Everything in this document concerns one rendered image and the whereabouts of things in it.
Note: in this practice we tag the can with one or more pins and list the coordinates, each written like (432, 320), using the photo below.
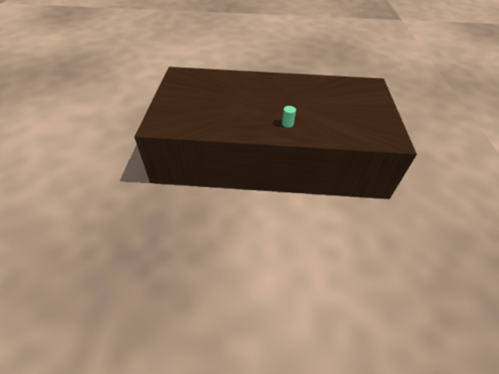
(289, 114)

